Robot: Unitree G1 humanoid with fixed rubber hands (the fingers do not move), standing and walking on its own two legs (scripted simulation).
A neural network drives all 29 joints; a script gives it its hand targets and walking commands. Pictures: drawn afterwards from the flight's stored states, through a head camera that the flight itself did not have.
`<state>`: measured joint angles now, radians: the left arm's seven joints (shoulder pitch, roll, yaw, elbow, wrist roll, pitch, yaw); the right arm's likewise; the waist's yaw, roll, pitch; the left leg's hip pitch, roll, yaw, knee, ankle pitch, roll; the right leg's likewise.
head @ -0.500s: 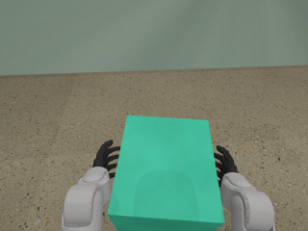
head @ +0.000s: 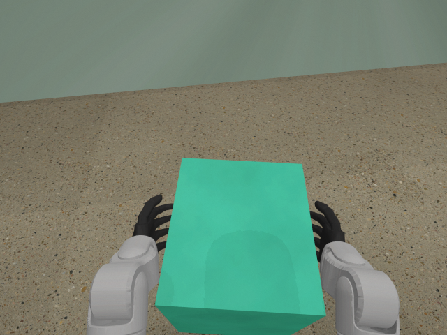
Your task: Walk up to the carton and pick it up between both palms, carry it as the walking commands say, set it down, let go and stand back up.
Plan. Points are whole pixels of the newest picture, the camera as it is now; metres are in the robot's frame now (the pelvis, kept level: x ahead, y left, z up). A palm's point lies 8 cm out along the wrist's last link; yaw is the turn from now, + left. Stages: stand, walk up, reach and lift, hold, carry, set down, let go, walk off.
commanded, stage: carry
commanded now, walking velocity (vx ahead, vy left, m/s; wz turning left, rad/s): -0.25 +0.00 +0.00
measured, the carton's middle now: (236, 253) +0.28 -0.02 +0.02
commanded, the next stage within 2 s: none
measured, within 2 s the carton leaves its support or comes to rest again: neither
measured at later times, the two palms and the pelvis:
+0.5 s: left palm out of the picture +0.08 +0.13 +0.09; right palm out of the picture +0.08 -0.15 +0.07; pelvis -0.17 -0.01 +0.00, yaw +1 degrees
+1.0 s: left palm out of the picture -0.12 +0.15 +0.09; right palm out of the picture -0.11 -0.14 +0.08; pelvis -0.37 -0.01 -0.01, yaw +1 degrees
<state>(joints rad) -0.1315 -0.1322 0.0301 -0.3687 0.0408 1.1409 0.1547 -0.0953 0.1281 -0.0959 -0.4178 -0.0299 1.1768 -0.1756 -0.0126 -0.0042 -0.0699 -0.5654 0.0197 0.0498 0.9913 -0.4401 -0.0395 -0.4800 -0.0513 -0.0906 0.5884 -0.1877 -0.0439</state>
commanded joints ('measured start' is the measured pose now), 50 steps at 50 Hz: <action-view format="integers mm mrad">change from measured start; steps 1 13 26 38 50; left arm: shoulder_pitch -319 -469 -390 -422 -326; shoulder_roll -865 -940 -944 -923 -874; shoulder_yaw -514 -646 -586 -615 -634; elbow -106 -206 -186 -233 -172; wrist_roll -235 -330 -296 -271 -333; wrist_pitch -26 -41 -41 -33 5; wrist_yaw -129 -145 -162 -127 -144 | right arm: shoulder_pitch -509 -475 -517 -439 -300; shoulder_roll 902 888 961 935 814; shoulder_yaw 732 654 760 697 641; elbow -147 -203 -212 -169 -150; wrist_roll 328 277 321 323 224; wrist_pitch -26 -77 -56 -55 -39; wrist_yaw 156 169 168 190 135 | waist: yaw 38 23 29 22 36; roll -227 182 -155 280 81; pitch -402 -341 -317 -258 -338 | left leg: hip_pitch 67 428 19 275 218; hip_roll -13 267 11 375 195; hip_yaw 8 -177 -29 -343 -127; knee -180 -503 106 -673 -477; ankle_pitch -20 838 13 514 465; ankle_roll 12 174 25 213 74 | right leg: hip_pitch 350 -118 212 -113 273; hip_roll -237 35 -224 19 -63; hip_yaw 216 35 178 34 116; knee -148 409 -156 447 -250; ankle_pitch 331 -306 275 -394 -80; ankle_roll -82 67 -74 59 45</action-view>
